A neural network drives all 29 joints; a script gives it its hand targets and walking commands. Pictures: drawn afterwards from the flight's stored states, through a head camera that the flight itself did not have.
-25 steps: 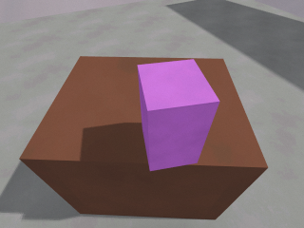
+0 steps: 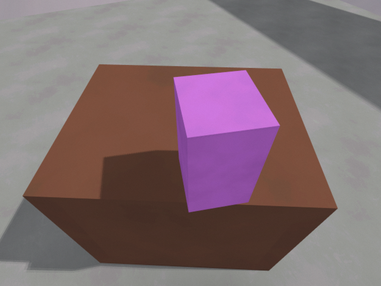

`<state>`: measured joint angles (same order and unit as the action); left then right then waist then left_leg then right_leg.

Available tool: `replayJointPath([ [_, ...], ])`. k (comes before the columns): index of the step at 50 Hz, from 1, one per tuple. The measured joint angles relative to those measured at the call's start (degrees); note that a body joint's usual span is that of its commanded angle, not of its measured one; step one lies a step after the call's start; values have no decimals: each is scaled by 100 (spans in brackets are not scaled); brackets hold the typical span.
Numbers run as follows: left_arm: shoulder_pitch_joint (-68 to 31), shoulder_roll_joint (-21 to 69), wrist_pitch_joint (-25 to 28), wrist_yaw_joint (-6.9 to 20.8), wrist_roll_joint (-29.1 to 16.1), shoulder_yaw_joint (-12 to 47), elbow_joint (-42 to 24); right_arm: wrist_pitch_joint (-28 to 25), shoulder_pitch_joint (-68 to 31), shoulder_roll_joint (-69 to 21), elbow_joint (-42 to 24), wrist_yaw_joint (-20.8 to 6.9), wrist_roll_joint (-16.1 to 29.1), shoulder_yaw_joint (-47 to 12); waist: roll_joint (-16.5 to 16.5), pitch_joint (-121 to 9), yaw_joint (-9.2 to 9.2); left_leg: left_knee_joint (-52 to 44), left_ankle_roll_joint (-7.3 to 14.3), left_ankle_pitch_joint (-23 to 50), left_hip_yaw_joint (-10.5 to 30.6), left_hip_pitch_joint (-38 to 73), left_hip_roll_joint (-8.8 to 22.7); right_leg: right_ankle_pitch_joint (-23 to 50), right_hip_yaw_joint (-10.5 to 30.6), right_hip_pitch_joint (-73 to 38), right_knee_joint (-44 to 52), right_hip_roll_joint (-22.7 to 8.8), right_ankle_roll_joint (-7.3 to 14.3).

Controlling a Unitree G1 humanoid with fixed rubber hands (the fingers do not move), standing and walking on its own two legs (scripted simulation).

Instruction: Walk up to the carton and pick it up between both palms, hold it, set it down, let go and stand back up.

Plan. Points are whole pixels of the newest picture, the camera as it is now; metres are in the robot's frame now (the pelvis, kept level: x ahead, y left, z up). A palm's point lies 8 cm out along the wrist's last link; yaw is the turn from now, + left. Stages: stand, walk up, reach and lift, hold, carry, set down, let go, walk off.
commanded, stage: stand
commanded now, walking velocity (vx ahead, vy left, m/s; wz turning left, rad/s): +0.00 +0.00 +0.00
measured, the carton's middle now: (215, 146) +0.41 -0.03 +0.06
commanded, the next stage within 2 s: none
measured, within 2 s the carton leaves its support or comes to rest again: neither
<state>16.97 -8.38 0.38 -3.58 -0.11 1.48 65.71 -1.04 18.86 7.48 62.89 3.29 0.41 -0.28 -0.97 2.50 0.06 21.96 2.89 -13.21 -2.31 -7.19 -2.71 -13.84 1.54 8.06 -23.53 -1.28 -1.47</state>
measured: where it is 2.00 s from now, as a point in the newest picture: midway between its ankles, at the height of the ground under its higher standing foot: outside the picture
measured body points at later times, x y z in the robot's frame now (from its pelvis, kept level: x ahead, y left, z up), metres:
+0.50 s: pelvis +0.01 +0.00 +0.00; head +0.02 +0.01 +0.45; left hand +0.00 +0.22 -0.16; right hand +0.00 -0.22 -0.16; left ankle -0.01 +0.09 -0.74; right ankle -0.01 -0.13 -0.74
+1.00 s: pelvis +0.00 -0.01 +0.00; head +0.00 -0.01 +0.45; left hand -0.02 +0.20 -0.16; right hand -0.02 -0.23 -0.16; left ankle -0.01 +0.09 -0.74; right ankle -0.01 -0.14 -0.74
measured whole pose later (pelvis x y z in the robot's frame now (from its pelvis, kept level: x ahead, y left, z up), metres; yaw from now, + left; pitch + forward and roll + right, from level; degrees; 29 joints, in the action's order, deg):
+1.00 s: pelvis +0.00 -0.01 +0.00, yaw +1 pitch -2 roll +0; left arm 17.5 -7.5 0.7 -3.4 0.0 1.7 66.6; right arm -1.2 18.9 7.8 64.7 3.5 0.6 -0.9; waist -0.2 1.4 -0.1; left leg 20.9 2.0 -12.8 -1.6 -5.9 -2.1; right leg -13.8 0.4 6.6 -22.6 -1.0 -0.8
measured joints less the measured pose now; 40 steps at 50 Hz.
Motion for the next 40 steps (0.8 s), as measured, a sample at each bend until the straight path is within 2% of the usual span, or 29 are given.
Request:
replayJointPath([
  [40,-66,58,32,-8,-5,36,40,-25,-36,22,122,28,20,-58,44,-118,-8,-131,-45,9,49,190,8,-47,-86,-182,69,-22,25],
])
